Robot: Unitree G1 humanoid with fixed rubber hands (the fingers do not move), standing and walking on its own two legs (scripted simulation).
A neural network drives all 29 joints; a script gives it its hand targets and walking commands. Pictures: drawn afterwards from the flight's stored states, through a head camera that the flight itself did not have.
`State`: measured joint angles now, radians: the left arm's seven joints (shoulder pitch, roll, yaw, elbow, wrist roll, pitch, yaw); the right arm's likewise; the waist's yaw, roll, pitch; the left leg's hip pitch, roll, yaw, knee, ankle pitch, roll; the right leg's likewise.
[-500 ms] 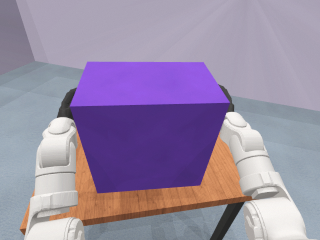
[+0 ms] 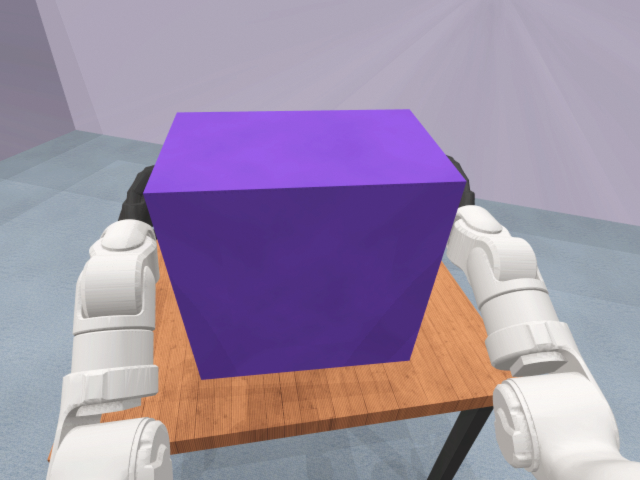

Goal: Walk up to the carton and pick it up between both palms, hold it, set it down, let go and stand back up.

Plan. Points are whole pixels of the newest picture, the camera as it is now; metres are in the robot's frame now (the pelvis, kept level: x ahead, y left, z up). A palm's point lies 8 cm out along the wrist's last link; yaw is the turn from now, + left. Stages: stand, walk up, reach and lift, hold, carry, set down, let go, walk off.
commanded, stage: hold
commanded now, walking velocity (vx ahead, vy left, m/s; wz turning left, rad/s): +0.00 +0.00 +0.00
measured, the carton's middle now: (303, 247) +0.38 +0.01 +0.18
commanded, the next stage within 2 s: none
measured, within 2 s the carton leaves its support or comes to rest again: neither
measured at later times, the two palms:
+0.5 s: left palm (138, 226) +0.35 +0.20 +0.23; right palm (456, 213) +0.37 -0.18 +0.24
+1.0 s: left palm (140, 223) +0.35 +0.20 +0.23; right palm (459, 208) +0.37 -0.18 +0.25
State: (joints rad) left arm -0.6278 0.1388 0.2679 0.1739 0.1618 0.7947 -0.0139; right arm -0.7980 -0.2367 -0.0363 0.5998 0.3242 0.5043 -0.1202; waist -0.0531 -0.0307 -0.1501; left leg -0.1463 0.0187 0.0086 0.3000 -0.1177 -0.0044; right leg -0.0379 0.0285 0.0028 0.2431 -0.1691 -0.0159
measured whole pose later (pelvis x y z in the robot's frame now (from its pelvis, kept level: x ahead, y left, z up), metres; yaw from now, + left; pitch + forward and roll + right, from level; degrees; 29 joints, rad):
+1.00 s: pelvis +0.00 +0.00 +0.00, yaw +0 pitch -1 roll -1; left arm -0.66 0.14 0.28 0.20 0.16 0.81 -0.02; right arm -0.84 -0.25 -0.03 0.62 0.32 0.54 -0.13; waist -0.05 -0.01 -0.17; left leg -0.16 0.02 0.00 0.30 -0.11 -0.01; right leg -0.05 0.03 0.01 0.24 -0.16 -0.02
